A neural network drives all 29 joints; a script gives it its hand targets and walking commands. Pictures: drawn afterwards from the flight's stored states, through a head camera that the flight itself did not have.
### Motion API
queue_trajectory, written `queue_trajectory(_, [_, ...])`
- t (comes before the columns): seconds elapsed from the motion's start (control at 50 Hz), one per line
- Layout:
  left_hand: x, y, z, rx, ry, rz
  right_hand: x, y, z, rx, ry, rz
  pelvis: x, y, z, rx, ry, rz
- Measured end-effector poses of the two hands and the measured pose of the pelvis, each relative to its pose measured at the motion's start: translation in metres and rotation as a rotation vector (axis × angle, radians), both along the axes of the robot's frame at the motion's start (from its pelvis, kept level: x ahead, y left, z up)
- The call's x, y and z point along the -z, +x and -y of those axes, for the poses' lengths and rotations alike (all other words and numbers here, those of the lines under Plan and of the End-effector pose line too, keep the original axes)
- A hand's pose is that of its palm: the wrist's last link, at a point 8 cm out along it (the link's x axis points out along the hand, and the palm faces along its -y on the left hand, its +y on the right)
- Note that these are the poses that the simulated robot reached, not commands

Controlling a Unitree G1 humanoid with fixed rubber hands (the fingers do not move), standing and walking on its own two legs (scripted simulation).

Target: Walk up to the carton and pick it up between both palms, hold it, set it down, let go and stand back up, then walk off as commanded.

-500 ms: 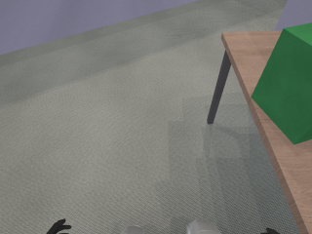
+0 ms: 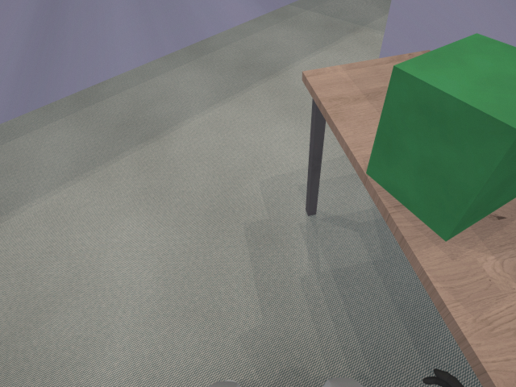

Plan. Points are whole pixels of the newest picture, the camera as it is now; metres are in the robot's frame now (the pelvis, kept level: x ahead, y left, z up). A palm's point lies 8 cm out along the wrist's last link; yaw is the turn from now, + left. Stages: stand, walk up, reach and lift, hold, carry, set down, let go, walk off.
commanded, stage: walk up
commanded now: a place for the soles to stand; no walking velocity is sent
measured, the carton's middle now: (461, 137) +0.50 -0.35 +0.09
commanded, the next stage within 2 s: none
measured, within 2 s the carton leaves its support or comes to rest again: neither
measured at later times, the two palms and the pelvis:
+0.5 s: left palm (71, 351) +0.21 +0.36 -0.09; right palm out of the picture +0.14 -0.25 -0.10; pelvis +0.11 +0.06 +0.00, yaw -14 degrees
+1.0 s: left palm (129, 235) +0.43 +0.31 -0.07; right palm (432, 347) +0.20 -0.25 -0.11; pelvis +0.24 +0.05 +0.01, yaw -29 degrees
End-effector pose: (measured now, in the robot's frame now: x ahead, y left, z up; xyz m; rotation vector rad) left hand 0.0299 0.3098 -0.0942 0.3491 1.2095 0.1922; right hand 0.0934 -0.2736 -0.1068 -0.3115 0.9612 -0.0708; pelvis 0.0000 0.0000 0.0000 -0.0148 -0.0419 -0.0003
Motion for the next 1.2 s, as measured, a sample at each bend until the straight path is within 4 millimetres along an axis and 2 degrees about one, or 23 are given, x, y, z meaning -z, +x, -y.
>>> queue_trajectory(0.08, [-0.01, 0.043, 0.001, 0.056, 0.007, 0.046, -0.001, -0.001, 0.0, 0.033, 0.023, -0.025, -0.005, 0.013, -0.001, 0.038, 0.021, -0.007])
queue_trajectory(0.16, [-0.015, 0.077, 0.008, 0.108, 0.028, 0.066, 0.007, 0.007, 0.001, 0.066, 0.057, -0.008, -0.002, 0.031, 0.005, 0.082, 0.046, -0.03])
queue_trajectory(0.22, [-0.011, 0.093, 0.011, 0.135, 0.028, 0.086, 0.017, 0.011, -0.001, 0.097, 0.077, -0.029, 0.003, 0.042, 0.006, 0.103, 0.03, -0.007])
queue_trajectory(0.26, [-0.014, 0.1, 0.008, 0.141, 0.028, 0.077, 0.014, 0.019, -0.002, 0.117, 0.077, -0.032, 0.0, 0.05, 0.002, 0.115, 0.024, -0.003])
queue_trajectory(0.32, [-0.019, 0.11, -0.003, 0.152, 0.038, 0.055, 0.002, 0.036, -0.002, 0.126, 0.052, -0.008, -0.006, 0.062, -0.009, 0.137, 0.02, -0.001])
queue_trajectory(0.38, [-0.021, 0.125, -0.018, 0.176, 0.045, 0.03, 0.0, 0.039, -0.006, 0.182, 0.046, -0.037, -0.009, 0.076, -0.024, 0.168, 0.016, -0.004])
queue_trajectory(0.48, [-0.011, 0.166, -0.045, 0.231, 0.041, 0.001, -0.004, 0.045, -0.023, 0.242, -0.009, -0.022, -0.004, 0.101, -0.056, 0.229, 0.006, -0.023])
queue_trajectory(0.52, [-0.009, 0.187, -0.049, 0.26, 0.044, -0.012, -0.009, 0.044, -0.029, 0.283, -0.019, -0.015, -0.006, 0.112, -0.064, 0.267, 0.014, -0.022])
queue_trajectory(0.62, [-0.018, 0.244, -0.044, 0.338, 0.032, 0.012, -0.024, 0.046, -0.034, 0.356, -0.035, -0.023, -0.018, 0.141, -0.072, 0.332, 0.023, -0.029])
queue_trajectory(0.68, [-0.021, 0.273, -0.038, 0.375, 0.036, 0.012, -0.024, 0.053, -0.035, 0.384, -0.024, -0.028, -0.02, 0.158, -0.071, 0.366, 0.029, -0.036])
queue_trajectory(0.76, [-0.022, 0.314, -0.022, 0.437, 0.053, 0.016, -0.013, 0.056, -0.031, 0.447, 0.001, -0.036, -0.015, 0.181, -0.063, 0.426, 0.05, -0.034])
queue_trajectory(0.82, [-0.02, 0.346, -0.005, 0.477, 0.065, 0.053, 0.004, 0.06, -0.025, 0.484, 0.023, -0.06, -0.005, 0.198, -0.053, 0.451, 0.055, -0.024])
queue_trajectory(0.88, [-0.018, 0.366, 0.003, 0.491, 0.074, 0.088, 0.014, 0.073, -0.021, 0.494, 0.05, -0.075, 0.001, 0.212, -0.047, 0.465, 0.04, 0.004])
queue_trajectory(1.02, [-0.028, 0.406, 0.0, 0.532, 0.109, 0.065, 0.005, 0.114, -0.023, 0.524, 0.073, -0.036, -0.007, 0.248, -0.053, 0.521, 0.04, 0.024])
queue_trajectory(1.12, [-0.025, 0.453, -0.007, 0.592, 0.108, 0.053, 0.005, 0.132, -0.04, 0.585, 0.065, -0.036, -0.006, 0.282, -0.07, 0.581, 0.039, 0.011])
queue_trajectory(1.2, [-0.011, 0.494, -0.011, 0.632, 0.093, 0.049, 0.008, 0.144, -0.058, 0.632, 0.025, -0.05, 0.002, 0.311, -0.087, 0.618, 0.028, 0.003])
